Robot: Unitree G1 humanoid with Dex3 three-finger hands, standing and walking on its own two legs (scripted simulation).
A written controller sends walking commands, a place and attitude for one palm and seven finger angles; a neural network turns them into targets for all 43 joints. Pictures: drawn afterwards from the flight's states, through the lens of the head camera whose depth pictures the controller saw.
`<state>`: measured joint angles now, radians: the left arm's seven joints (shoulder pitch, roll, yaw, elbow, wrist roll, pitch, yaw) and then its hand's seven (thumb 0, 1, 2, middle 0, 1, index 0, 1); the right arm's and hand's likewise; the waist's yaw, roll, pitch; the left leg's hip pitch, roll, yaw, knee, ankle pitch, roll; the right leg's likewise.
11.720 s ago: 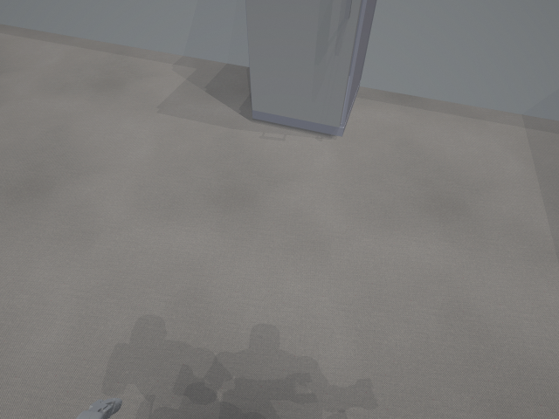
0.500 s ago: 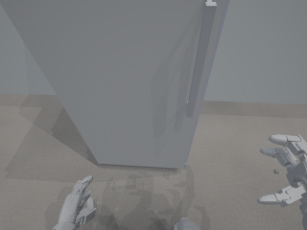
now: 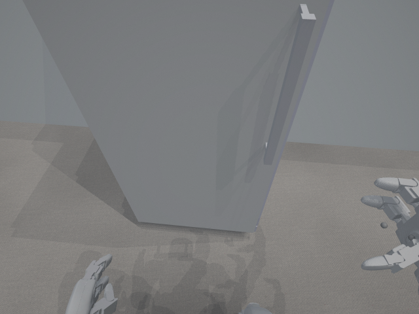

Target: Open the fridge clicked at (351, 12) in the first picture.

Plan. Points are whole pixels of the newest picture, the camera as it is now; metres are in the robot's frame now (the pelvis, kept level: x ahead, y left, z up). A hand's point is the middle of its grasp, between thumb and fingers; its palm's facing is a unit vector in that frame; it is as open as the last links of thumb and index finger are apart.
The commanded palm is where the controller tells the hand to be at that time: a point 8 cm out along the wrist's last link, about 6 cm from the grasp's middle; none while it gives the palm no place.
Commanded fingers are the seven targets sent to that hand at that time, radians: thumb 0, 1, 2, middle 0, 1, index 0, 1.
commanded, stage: raise the hand to about handle height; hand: right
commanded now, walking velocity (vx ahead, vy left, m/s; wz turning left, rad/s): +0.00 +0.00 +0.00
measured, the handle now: (281, 101) +0.51 -0.13 +0.13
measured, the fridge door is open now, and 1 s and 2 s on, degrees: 0 0 0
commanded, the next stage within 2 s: move the hooked fingers beside the handle in 0.22 s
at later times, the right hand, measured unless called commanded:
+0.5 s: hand (369, 215) +0.28 -0.25 +0.08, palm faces +0.07 +1.00 -0.02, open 14.0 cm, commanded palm +0.27 -0.30 +0.08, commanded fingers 0.00 0.50 -0.30 0.30 1.20 0.30 1.20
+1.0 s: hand (344, 190) +0.34 -0.23 +0.07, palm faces +0.06 +1.00 -0.01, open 14.0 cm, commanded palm +0.32 -0.27 +0.07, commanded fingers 0.00 0.50 -0.30 0.30 1.20 0.30 1.20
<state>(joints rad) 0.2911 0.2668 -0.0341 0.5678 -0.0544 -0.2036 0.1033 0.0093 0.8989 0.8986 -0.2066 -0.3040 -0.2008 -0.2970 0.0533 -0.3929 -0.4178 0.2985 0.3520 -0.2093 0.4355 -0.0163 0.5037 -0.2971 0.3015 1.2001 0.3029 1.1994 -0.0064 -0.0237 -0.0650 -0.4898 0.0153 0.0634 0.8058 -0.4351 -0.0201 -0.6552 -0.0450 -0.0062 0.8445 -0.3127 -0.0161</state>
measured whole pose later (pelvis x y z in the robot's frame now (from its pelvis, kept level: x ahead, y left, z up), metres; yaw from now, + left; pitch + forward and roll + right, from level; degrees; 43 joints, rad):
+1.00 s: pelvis +0.00 +0.01 +0.00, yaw +1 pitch +9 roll +2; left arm 0.29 0.26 -0.03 0.60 -0.05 -0.12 0.08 0.01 0.90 0.90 -0.21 -0.30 -0.20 -0.30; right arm -0.18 -0.35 -0.34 0.48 0.29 -0.27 0.34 -0.02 0.50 -0.30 0.30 1.20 0.30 1.20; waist 0.01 -0.02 -0.07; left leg -0.54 0.01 0.05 0.85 -0.46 -0.01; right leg -0.69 -0.05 -0.01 0.86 -0.33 0.00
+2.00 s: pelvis +0.00 +0.01 -0.02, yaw +2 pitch +14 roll +2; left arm 0.35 0.25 -0.01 0.64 -0.02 0.02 0.03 0.00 0.90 0.90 -0.21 -0.30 -0.20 -0.30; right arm -0.63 -0.35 -0.33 0.93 0.15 -0.36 0.17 -0.02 0.50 -0.30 0.30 1.20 0.30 1.20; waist 0.08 -0.02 -0.10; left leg -0.70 -0.01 0.04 0.94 -0.49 -0.01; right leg -0.84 -0.07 -0.02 0.96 -0.36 0.00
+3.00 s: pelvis +0.01 +0.00 -0.02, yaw +2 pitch +14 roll +3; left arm 0.34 0.24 -0.01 0.62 -0.02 0.04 0.02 0.00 0.90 0.90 -0.21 -0.30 -0.20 -0.30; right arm -0.60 -0.31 -0.28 0.88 0.16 -0.36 0.14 -0.02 0.51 -0.30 0.30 1.20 0.30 1.20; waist 0.07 -0.02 -0.11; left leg -0.69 0.00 0.04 0.93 -0.49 -0.01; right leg -0.84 -0.06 -0.01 0.96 -0.37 -0.01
